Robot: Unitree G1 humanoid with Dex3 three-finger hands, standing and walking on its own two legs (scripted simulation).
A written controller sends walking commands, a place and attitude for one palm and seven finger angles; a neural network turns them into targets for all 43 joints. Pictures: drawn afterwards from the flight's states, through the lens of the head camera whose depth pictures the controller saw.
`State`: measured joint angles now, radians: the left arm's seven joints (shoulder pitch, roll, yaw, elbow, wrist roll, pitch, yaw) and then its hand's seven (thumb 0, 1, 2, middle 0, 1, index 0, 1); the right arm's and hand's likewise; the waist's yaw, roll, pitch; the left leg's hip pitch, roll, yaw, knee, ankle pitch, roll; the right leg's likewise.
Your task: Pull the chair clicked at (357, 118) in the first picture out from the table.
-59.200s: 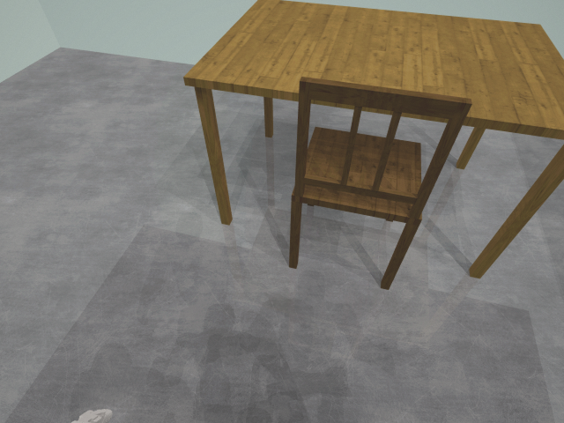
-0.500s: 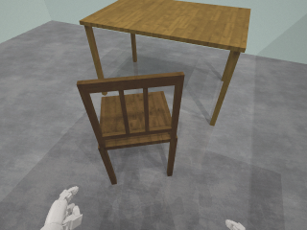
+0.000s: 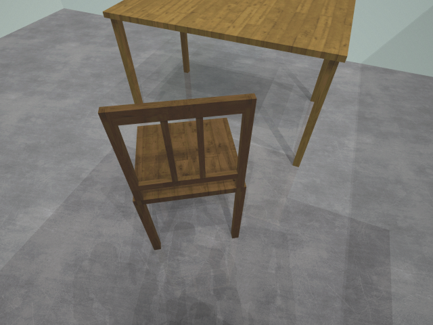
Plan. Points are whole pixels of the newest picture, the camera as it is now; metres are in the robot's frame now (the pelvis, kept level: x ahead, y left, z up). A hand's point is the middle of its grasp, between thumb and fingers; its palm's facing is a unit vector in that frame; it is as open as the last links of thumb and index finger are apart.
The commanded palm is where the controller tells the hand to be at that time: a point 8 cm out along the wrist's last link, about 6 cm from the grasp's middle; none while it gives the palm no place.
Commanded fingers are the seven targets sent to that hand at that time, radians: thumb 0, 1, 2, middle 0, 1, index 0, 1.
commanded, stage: let the arm hang, fingers relaxed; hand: left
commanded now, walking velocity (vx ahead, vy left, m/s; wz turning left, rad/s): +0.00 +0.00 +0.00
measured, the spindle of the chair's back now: (169, 152) +0.59 +0.18 -0.11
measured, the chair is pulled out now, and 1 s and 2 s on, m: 0.56 0.56 0.56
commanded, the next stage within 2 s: look to check the result in 0.42 s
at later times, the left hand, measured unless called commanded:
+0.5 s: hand out of the picture +0.00 +0.15 -0.17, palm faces +0.03 -0.98 -0.18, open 7.4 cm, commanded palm none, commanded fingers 0.00 0.90 0.90 -0.20 -0.30 -0.20 -0.30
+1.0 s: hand out of the picture +0.00 +0.14 -0.18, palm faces +0.04 -0.98 -0.18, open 7.4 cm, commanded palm none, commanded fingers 0.00 0.90 0.90 -0.20 -0.30 -0.20 -0.30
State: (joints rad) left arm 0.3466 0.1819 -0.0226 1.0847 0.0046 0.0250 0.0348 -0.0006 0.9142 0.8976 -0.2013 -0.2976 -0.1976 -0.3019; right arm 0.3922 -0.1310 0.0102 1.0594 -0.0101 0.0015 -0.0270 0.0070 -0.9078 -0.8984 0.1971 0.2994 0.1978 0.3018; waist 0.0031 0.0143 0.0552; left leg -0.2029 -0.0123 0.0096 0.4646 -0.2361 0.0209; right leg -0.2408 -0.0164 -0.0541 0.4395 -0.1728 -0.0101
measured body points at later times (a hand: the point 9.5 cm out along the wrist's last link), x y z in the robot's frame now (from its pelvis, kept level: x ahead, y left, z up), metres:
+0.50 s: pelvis +0.00 -0.01 +0.00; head +0.02 -0.02 +0.45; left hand +0.00 +0.20 -0.16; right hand -0.03 -0.21 -0.16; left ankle +0.01 +0.11 -0.74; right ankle +0.04 -0.12 -0.74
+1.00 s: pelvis +0.00 -0.02 +0.00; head +0.03 -0.02 +0.45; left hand +0.00 +0.20 -0.16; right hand -0.03 -0.22 -0.16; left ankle +0.01 +0.11 -0.74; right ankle +0.04 -0.12 -0.74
